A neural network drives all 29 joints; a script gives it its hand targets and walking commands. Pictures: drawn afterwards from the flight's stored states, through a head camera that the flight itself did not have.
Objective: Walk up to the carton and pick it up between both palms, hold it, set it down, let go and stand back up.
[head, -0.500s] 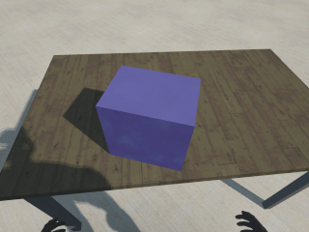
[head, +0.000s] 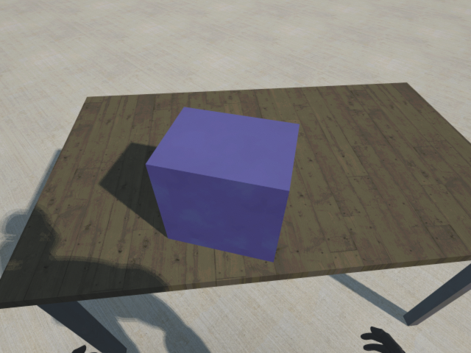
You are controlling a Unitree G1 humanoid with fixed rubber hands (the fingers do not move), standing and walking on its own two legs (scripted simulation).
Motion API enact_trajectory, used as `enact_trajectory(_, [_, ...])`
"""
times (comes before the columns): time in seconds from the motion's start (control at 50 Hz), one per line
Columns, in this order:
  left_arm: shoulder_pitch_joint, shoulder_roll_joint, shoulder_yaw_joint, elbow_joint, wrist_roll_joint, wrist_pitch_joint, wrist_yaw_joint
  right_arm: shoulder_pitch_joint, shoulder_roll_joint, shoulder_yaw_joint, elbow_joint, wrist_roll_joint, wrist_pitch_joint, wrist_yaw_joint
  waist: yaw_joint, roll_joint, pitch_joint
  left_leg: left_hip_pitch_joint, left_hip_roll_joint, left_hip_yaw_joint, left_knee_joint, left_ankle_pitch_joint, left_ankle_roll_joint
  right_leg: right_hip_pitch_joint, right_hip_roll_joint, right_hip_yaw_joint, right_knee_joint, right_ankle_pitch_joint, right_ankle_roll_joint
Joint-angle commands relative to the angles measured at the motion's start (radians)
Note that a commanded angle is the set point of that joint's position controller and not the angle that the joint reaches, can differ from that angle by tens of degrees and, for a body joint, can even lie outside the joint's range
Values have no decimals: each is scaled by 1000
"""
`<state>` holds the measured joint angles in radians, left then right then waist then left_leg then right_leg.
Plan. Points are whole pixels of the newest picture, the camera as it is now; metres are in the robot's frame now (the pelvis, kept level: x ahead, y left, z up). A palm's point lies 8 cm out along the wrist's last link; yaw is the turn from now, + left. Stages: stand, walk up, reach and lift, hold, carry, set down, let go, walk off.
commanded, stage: stand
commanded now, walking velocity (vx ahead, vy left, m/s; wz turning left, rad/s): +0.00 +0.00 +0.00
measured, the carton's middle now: (229, 185) +0.45 -0.01 +0.03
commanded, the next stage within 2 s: none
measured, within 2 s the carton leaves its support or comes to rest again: neither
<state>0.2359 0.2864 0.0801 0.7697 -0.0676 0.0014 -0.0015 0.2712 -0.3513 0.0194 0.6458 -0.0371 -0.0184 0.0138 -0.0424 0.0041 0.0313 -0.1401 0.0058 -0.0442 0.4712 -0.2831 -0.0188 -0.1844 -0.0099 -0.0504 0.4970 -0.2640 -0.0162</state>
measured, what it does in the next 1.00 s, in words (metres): stands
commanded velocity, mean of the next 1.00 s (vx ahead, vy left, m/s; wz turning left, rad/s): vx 0.00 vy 0.00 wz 0.00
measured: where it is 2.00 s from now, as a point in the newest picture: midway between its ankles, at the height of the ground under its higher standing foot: outside the picture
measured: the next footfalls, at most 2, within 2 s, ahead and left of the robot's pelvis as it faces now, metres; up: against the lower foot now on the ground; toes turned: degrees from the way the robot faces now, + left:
none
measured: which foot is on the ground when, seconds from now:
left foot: down 0.00-1.00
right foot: down 0.00-1.00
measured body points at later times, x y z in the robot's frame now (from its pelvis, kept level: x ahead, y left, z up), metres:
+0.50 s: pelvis -0.01 +0.00 +0.00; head -0.02 -0.01 +0.45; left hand +0.10 +0.28 -0.11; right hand +0.09 -0.29 -0.10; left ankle -0.01 +0.14 -0.74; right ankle +0.01 -0.11 -0.74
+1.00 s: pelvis -0.02 +0.00 +0.00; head -0.03 +0.00 +0.45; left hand +0.09 +0.28 -0.11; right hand +0.08 -0.29 -0.10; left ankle -0.01 +0.14 -0.74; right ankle +0.01 -0.11 -0.74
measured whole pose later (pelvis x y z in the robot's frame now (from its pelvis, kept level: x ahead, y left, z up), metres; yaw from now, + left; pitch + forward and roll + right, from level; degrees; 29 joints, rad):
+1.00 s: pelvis -0.02 +0.00 +0.00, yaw +0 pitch -4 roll +0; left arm 0.21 0.29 0.08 0.88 -0.07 0.00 -0.01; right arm 0.28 -0.36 0.02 0.73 -0.03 -0.02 0.01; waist -0.04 0.01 0.03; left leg -0.15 0.01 -0.04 0.47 -0.26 -0.02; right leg -0.18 -0.01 -0.05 0.48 -0.23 -0.02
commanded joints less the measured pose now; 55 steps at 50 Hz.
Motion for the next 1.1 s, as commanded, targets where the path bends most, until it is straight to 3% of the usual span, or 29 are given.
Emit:
enact_trajectory(0.0, [-103,259,34,-36,113,-64,-5,-11,-180,-70,8,14,-39,-18,31,65,-63,-59,98,-69,-94,168,68,40,-119,117,-100,229,-53])
enact_trajectory(0.12, [-76,258,33,-4,108,-57,-8,-26,-198,-73,35,4,-40,-19,50,88,-44,-74,99,-64,-106,175,65,56,-106,98,-100,219,-46])
enact_trajectory(0.14, [-89,262,31,2,111,-58,-6,-20,-196,-70,37,13,-40,-21,43,65,-25,-74,97,-73,-114,170,62,50,-117,115,-112,203,-49])
enact_trajectory(0.16, [-107,242,30,-10,108,-59,-10,-24,-211,-75,34,10,-38,-23,38,79,-43,-69,99,-61,-101,174,66,46,-120,114,-120,208,-51])
enact_trajectory(0.2, [-107,260,29,-8,102,-63,-8,-26,-195,-73,39,6,-41,-17,41,31,-58,-76,102,-69,-104,154,68,55,-116,109,-105,189,-50])
enact_trajectory(0.28, [-105,255,30,5,99,-55,-8,-31,-186,-65,60,6,-42,-18,52,88,-15,-110,100,-66,-113,125,67,50,-120,121,-118,204,-44])
enact_trajectory(0.3, [-84,258,33,17,102,-55,-6,-20,-187,-66,56,5,-41,-19,41,52,-28,-86,99,-70,-112,135,65,50,-112,114,-116,189,-49])
enact_trajectory(0.36, [-103,259,35,18,102,-55,-6,-31,-198,-67,55,13,-40,-15,46,86,-36,-87,103,-68,-119,129,63,49,-115,114,-116,192,-45])
enact_trajectory(0.42, [-106,262,30,30,104,-54,-8,-24,-188,-65,85,12,-41,-24,32,71,-34,-47,106,-77,-115,147,65,22,-119,132,-127,177,-51])
enact_trajectory(0.48, [-96,245,29,30,98,-53,-10,-49,-203,-68,72,6,-43,-21,57,91,-4,-102,102,-80,-137,96,62,32,-112,125,-132,138,-40])
enact_trajectory(0.52, [-106,271,28,38,106,-53,-8,-30,-208,-69,83,4,-40,-21,45,49,0,-83,102,-80,-142,61,58,13,-112,132,-137,100,-47])
enact_trajectory(0.6, [-111,256,28,44,101,-55,-11,-32,-207,-70,93,6,-40,-18,37,55,-14,-86,99,-74,-136,94,60,44,-112,119,-140,145,-41])
enact_trajectory(0.62, [-119,242,21,41,99,-59,-10,-32,-209,-66,93,8,-43,-23,45,87,-17,-91,108,-85,-137,112,64,46,-121,129,-141,172,-49])
enact_trajectory(0.66, [-109,233,20,56,98,-57,-12,-81,-217,-70,88,7,-41,-21,60,88,-25,-99,100,-69,-136,106,61,60,-110,124,-133,170,-39])
enact_trajectory(0.7, [-136,261,23,48,101,-54,-11,-48,-198,-69,94,13,-39,-25,36,53,-21,-75,96,-59,-133,132,50,35,-116,124,-133,181,-40])
enact_trajectory(0.72, [-110,246,26,58,95,-51,-12,-46,-196,-63,102,9,-43,-21,62,36,-26,-71,107,-76,-126,129,62,51,-113,125,-128,168,-41])
enact_trajectory(0.78, [-96,247,19,66,90,-49,-11,-33,-206,-63,107,12,-41,-28,64,102,16,-118,115,-84,-147,106,59,48,-111,126,-136,158,-41])
enact_trajectory(0.82, [-113,264,20,64,104,-52,-9,-59,-202,-70,96,16,-40,-25,48,73,0,-99,109,-90,-161,58,55,33,-107,116,-134,138,-41])
enact_trajectory(0.86, [-123,242,23,70,97,-46,-8,-70,-210,-69,104,7,-43,-22,60,52,-3,-100,117,-91,-158,53,57,35,-108,119,-137,115,-36])
enact_trajectory(0.88, [-122,262,24,69,98,-50,-10,-55,-209,-68,110,13,-38,-24,55,83,8,-91,107,-78,-155,84,59,28,-122,143,-157,122,-42])
enact_trajectory(0.9, [-130,257,20,75,102,-55,-9,-32,-197,-64,115,10,-40,-24,41,56,-6,-67,102,-73,-144,97,54,23,-121,141,-150,128,-44])
enact_trajectory(0.92, [-125,246,20,80,96,-53,-10,-53,-211,-75,116,8,-42,-23,46,73,0,-79,104,-85,-144,105,55,22,-113,128,-143,153,-44])
enact_trajectory(0.94, [-106,242,17,87,96,-52,-9,-46,-209,-70,105,7,-48,-24,58,39,-28,-67,115,-89,-138,139,59,53,-121,127,-133,162,-42])
enact_trajectory(0.96, [-133,254,22,78,102,-51,-8,-66,-200,-66,103,12,-47,-20,48,81,-3,-75,113,-78,-144,149,54,27,-110,118,-128,170,-39])
enact_trajectory(0.98, [-101,256,25,78,94,-52,-9,-63,-213,-68,109,10,-47,-22,69,65,11,-86,115,-92,-143,149,61,28,-107,127,-141,151,-41])
enact_trajectory(1.0, [-126,265,26,81,98,-49,-8,-59,-207,-74,108,14,-47,-19,46,62,-6,-87,105,-84,-153,114,49,32,-106,117,-135,127,-39])
enact_trajectory(1.02, [-119,259,24,82,99,-46,-11,-60,-206,-68,111,9,-46,-21,57,70,-9,-86,103,-67,-139,125,49,43,-106,118,-135,145,-38])
enact_trajectory(1.06, [-133,258,22,86,103,-45,-9,-53,-201,-71,124,9,-41,-24,42,95,15,-103,103,-72,-157,83,47,26,-106,120,-137,132,-37])
enact_trajectory(1.08, [-122,266,28,87,97,-47,-9,-59,-210,-69,114,10,-41,-23,56,91,21,-112,110,-89,-167,91,51,37,-104,118,-137,119,-41])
